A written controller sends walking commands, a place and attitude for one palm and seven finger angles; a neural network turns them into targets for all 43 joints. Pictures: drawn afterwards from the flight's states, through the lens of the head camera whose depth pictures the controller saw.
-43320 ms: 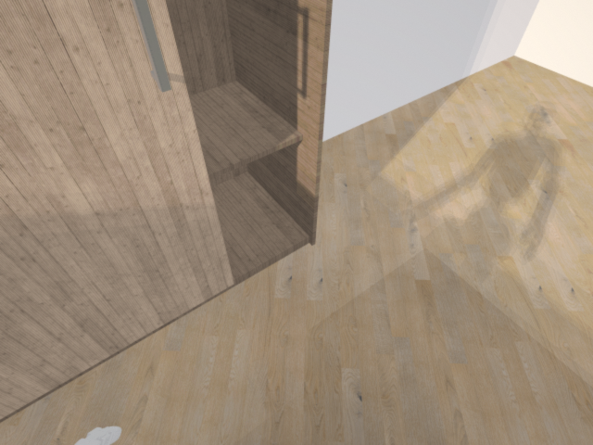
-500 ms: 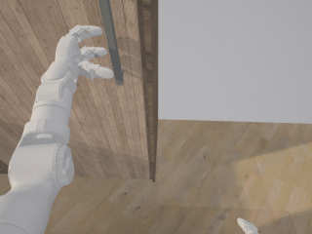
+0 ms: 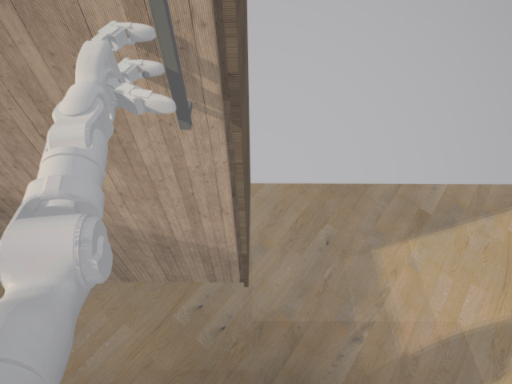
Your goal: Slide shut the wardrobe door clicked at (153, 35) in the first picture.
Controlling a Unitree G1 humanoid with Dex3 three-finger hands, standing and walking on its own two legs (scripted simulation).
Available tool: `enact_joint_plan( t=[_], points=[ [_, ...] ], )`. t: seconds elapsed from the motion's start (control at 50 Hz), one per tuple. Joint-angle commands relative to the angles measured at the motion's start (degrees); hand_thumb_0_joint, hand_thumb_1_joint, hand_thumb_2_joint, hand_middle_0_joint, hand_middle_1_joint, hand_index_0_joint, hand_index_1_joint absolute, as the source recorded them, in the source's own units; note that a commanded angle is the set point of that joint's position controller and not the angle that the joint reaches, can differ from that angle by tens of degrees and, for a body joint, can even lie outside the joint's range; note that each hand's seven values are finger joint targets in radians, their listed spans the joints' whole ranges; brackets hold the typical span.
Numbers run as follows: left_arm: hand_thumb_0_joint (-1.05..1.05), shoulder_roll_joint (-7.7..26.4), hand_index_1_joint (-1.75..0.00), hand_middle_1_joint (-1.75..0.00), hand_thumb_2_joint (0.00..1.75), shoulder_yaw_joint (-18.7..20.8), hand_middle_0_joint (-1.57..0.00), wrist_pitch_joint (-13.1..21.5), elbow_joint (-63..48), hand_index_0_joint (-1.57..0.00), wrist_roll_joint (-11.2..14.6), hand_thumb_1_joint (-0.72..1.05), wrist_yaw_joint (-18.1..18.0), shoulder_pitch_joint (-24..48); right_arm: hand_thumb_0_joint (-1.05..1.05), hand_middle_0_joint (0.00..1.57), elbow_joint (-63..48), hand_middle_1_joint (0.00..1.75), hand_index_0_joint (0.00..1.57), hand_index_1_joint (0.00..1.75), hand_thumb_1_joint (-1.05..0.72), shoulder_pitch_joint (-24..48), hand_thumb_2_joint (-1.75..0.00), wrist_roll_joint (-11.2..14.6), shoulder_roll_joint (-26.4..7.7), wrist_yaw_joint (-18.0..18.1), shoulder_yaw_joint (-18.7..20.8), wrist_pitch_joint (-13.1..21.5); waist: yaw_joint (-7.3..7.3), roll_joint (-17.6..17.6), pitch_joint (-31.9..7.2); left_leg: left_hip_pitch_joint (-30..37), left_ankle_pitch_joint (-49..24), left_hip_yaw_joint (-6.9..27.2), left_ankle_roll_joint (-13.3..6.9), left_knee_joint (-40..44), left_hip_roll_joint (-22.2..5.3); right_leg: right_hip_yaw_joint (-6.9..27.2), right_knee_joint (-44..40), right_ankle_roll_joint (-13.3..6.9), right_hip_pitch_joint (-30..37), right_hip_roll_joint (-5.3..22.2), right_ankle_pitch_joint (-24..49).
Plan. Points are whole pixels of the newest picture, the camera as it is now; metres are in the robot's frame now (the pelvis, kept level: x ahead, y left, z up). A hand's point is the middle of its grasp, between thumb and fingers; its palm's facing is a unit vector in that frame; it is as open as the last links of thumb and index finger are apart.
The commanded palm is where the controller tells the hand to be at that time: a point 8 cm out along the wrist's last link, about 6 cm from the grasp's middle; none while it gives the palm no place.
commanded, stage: slide the fingers in behind the handle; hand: left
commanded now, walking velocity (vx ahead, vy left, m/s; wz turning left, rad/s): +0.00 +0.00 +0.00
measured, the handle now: (173, 52) +0.54 +0.11 +0.24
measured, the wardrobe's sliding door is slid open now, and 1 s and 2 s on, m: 0.01 0.01 0.01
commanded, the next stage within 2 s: grip the handle and tug to test in 1.66 s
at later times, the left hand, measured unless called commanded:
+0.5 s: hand (154, 80) +0.48 +0.13 +0.23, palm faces -0.03 -1.00 +0.00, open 14.0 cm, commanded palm +0.46 +0.18 +0.23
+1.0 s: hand (167, 81) +0.48 +0.12 +0.22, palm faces -0.03 -1.00 +0.01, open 14.0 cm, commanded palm +0.46 +0.16 +0.23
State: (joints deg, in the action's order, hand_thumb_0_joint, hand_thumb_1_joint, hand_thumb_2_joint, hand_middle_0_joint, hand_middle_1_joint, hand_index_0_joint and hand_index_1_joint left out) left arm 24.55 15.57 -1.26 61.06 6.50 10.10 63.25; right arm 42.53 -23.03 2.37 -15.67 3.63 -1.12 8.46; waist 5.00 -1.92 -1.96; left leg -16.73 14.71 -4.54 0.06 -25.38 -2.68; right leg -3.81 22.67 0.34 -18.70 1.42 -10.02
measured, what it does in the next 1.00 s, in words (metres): stands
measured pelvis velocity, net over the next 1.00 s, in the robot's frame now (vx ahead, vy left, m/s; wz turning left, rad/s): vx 0.01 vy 0.00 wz -0.01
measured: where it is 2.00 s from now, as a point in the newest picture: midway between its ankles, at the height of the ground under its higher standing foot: outside the picture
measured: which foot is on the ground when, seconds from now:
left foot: down 0.00-1.00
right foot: down 0.00-1.00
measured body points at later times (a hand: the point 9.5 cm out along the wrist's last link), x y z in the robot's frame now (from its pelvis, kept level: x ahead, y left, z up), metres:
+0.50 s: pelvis +0.01 +0.00 +0.00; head +0.03 -0.01 +0.45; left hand +0.48 +0.19 +0.23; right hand +0.11 -0.26 -0.11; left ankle -0.03 +0.12 -0.74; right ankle +0.01 -0.13 -0.74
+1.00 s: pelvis +0.01 +0.00 +0.00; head +0.03 -0.01 +0.45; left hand +0.48 +0.17 +0.23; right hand +0.10 -0.26 -0.12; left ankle -0.03 +0.12 -0.74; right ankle +0.01 -0.13 -0.74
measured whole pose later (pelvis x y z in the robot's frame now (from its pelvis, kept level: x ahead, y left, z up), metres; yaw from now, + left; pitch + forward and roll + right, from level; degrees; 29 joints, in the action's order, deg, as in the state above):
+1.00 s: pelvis +0.01 +0.00 +0.00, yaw +0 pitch +4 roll -1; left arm 17.4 13.9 -7.6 48.9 7.6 5.9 56.6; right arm 40.3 -18.1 2.9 -14.2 3.1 -1.6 5.5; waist 3.0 -2.3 -2.5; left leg -13.4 15.5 -4.9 0.4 -24.6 -3.0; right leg -3.4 22.8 0.1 -16.0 1.0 -11.1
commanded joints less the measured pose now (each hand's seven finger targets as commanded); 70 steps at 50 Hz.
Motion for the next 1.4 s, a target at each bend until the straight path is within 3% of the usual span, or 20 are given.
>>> enact_joint_plan(
  t=[0.0,0.06,0.08,0.12,0.2,0.26,0.28,0.38,0.56,0.64,0.68,0.76,0.88,1.06,1.1,1.12,1.16,1.2,1.26,1.38],
  points=[
    [0.0,8.07,-1.2,-1.2,0.3,0.28,-0.3,4.2,-15.52,-0.3,1.85,-0.5,0.52,30.91,0.0,0.2,-6.2,0.3,0.2,0.3,-0.9,-0.52,-0.9,0.37,-7.91,0.43,2.6,3.01,0.58,-0.78,-21.24,10.41,-15.49,3.07,-1.3,1.91,1.2,1.64,-0.49,-1.31,6.72,-2.23,14.0],
    [0.0,9.61,-1.2,-1.2,0.3,1.5,-0.3,3.56,-15.64,-0.3,1.79,-0.5,-0.06,29.39,0.0,0.2,-6.4,0.3,0.2,0.3,-0.9,-0.23,-0.9,0.35,-7.97,0.4,2.45,2.89,-0.01,1.74,-19.64,8.67,-14.54,3.06,-1.41,2.37,1.12,1.32,-0.66,-1.24,7.57,-2.19,13.07],
    [0.0,9.95,-1.2,-1.2,0.3,1.93,-0.3,3.64,-17.72,-0.3,1.64,-0.5,-0.45,30.57,0.0,0.2,-6.77,0.3,0.2,0.3,-0.9,0.27,-0.9,0.28,-7.92,0.25,2.3,3.09,-0.12,-0.66,-20.49,9.24,-14.88,3.0,-1.36,2.36,1.28,1.63,-0.46,-1.27,7.43,-2.18,13.7],
    [0.0,12.07,-1.2,-1.2,0.3,4.1,-0.3,3.48,-18.79,-0.3,1.02,-0.5,-1.3,27.98,0.0,0.2,-7.38,0.3,0.2,0.3,-0.9,0.79,-0.9,0.28,-7.68,0.04,2.28,3.04,-1.36,1.53,-22.06,8.67,-16.07,2.82,-1.5,2.36,1.31,1.68,0.04,-1.32,9.79,-2.15,15.3],
    [0.0,9.68,-1.2,-1.2,0.3,2.65,-0.3,2.75,-23.95,-0.3,0.99,-0.5,-1.69,24.76,0.0,0.2,-8.66,0.3,0.2,0.3,-0.9,2.55,-0.9,0.65,-7.1,-0.41,2.38,2.57,-2.06,0.6,-23.28,10.78,-20.15,2.22,-1.46,1.86,1.09,1.74,0.56,-1.42,11.09,-2.2,19.18],
    [0.0,8.45,-1.2,-1.2,0.3,1.53,-0.3,0.56,-21.51,-0.3,1.39,-0.5,-1.66,25.18,0.0,0.2,-8.45,0.3,0.2,0.3,-0.9,3.24,-0.9,0.79,-7.16,0.01,2.2,1.77,-1.01,3.27,-18.46,8.26,-16.35,2.01,-1.69,2.44,1.2,1.49,-0.53,-1.13,10.15,-2.05,16.71],
    [0.0,10.18,-1.2,-1.2,0.3,3.13,-0.3,0.13,-21.82,-0.3,1.3,-0.5,-1.93,25.41,0.0,0.2,-8.64,0.3,0.2,0.3,-0.9,3.58,-0.9,0.91,-7.34,0.15,2.24,1.58,-1.37,3.01,-19.05,8.17,-15.72,1.95,-1.79,2.48,1.33,1.77,-0.5,-1.08,10.16,-2.08,16.5],
    [0.0,8.09,-1.2,-1.2,0.3,1.45,-0.3,0.2,-24.96,-0.3,1.49,-0.5,-2.26,27.63,0.0,0.2,-9.1,0.3,0.2,0.3,-0.9,4.25,-0.9,0.76,-6.61,0.3,2.08,1.51,-1.01,1.32,-22.27,10.64,-18.14,2.12,-1.89,1.52,1.57,1.99,0.03,-1.17,11.02,-1.97,18.87],
    [0.0,3.1,-1.2,-1.2,0.3,-2.59,-0.3,-1.28,-23.25,-0.3,1.94,-0.5,-2.28,27.88,0.0,0.2,-8.86,0.3,0.2,0.3,-0.9,5.2,-0.9,0.88,-6.25,0.37,1.87,0.52,-0.35,0.51,-20.19,10.52,-18.38,2.28,-1.67,1.27,1.91,1.55,0.13,-1.31,9.86,-1.68,18.64],
    [0.0,6.59,-1.2,-1.2,0.3,1.58,-0.3,-1.02,-24.27,-0.3,2.28,-0.5,-3.02,25.7,0.0,0.2,-9.06,0.3,0.2,0.3,-0.9,5.49,-0.9,0.69,-6.24,0.23,2.03,0.49,-2.02,3.53,-23.52,10.35,-20.92,2.09,-1.91,0.89,1.9,1.77,1.0,-1.22,12.84,-1.82,22.2],
    [0.0,6.1,-1.2,-1.2,0.3,0.5,-0.3,-1.09,-22.9,-0.3,1.72,-0.5,-3.22,25.39,0.0,0.2,-8.82,0.3,0.2,0.3,-0.9,5.43,-0.9,0.74,-6.34,0.2,1.91,0.04,-1.45,3.37,-20.69,9.35,-19.75,2.02,-1.97,1.26,1.76,1.76,0.65,-1.12,11.88,-1.72,21.25],
    [0.0,5.0,-1.2,-1.2,0.3,-0.78,-0.3,-0.87,-26.34,-0.3,1.14,-0.5,-3.77,26.12,0.0,0.2,-9.42,0.3,0.2,0.3,-0.9,5.88,-0.9,0.76,-6.06,0.05,2.04,-0.28,-1.68,0.55,-22.4,10.75,-21.51,1.82,-1.74,1.14,1.71,1.77,0.89,-1.42,12.78,-1.59,21.87],
    [0.0,6.3,-1.2,-1.2,0.3,1.24,-0.3,-1.97,-25.79,-0.3,1.79,-0.5,-4.23,24.74,0.0,0.2,-8.95,0.3,0.2,0.3,-0.9,5.72,-0.9,0.65,-6.31,0.19,2.04,-0.33,-2.02,3.1,-21.93,9.83,-20.48,1.87,-1.89,1.48,1.72,1.72,0.61,-1.25,13.05,-1.79,21.69],
    [0.0,0.14,-1.2,-1.2,0.3,-3.61,-0.3,-1.83,-26.74,-0.3,1.92,-0.5,-5.15,27.93,0.0,0.2,-8.37,0.3,0.2,0.3,-0.9,5.9,-0.9,0.62,-5.72,0.26,2.08,0.23,-0.91,2.04,-21.38,11.53,-19.79,2.44,-1.57,1.4,1.52,1.42,0.53,-1.41,10.91,-1.84,18.95],
    [0.0,0.7,-1.2,-1.2,0.3,-2.31,-0.3,-1.8,-27.3,-0.3,2.02,-0.5,-5.76,27.43,0.0,0.2,-8.32,0.3,0.2,0.3,-0.9,6.25,-0.9,0.54,-5.55,0.11,2.07,0.64,-1.77,0.62,-22.8,12.13,-20.04,2.49,-1.44,1.27,1.63,1.63,0.75,-1.5,10.88,-1.89,19.22],
    [0.0,-0.38,-1.2,-1.2,0.3,-3.29,-0.3,-2.22,-25.14,-0.3,1.95,-0.5,-5.87,26.53,0.0,0.2,-7.87,0.3,0.2,0.3,-0.9,6.28,-0.9,0.63,-5.53,0.07,1.89,0.45,-1.44,2.39,-20.98,11.07,-19.29,2.56,-1.39,1.53,1.57,1.35,0.65,-1.44,10.44,-1.93,18.55],
    [0.0,0.24,-1.2,-1.2,0.3,-2.49,-0.3,-2.69,-22.42,-0.3,1.67,-0.5,-6.79,26.62,0.0,0.2,-7.4,0.3,0.2,0.3,-0.9,5.73,-0.9,0.33,-5.87,0.08,1.87,0.16,-1.29,4.17,-18.48,9.41,-17.38,2.62,-1.48,2.06,1.62,1.21,0.16,-1.26,9.88,-1.78,16.73],
    [0.0,0.3,-1.2,-1.2,0.3,-2.75,-0.3,-2.28,-24.73,-0.3,0.89,-0.5,-7.43,28.02,0.0,0.2,-8.0,0.3,0.2,0.3,-0.9,6.38,-0.9,0.47,-5.51,-0.08,1.83,0.16,-1.74,1.08,-20.81,10.35,-18.29,2.35,-1.42,1.83,1.72,1.74,0.66,-1.43,10.2,-1.67,17.42],
    [0.0,1.52,-1.2,-1.2,0.3,-1.59,-0.3,-1.62,-23.28,-0.3,0.46,-0.5,-8.31,27.86,0.0,0.2,-7.74,0.3,0.2,0.3,-0.9,5.92,-0.9,0.14,-5.63,-0.14,1.9,-0.02,-1.69,4.35,-20.87,10.1,-18.71,2.49,-1.48,1.77,1.54,1.58,0.66,-1.34,11.16,-1.68,17.78],
    [0.0,3.28,-1.2,-1.2,0.3,-0.54,-0.3,-0.72,-21.17,-0.3,-0.42,-0.5,-8.28,28.86,0.0,0.2,-8.05,0.3,0.2,0.3,-0.9,5.79,-0.9,0.27,-5.6,0.15,1.85,-0.21,-1.77,4.0,-20.65,8.83,-16.41,1.86,-1.71,2.24,1.65,2.25,0.4,-1.19,11.54,-1.47,16.98]
  ],
)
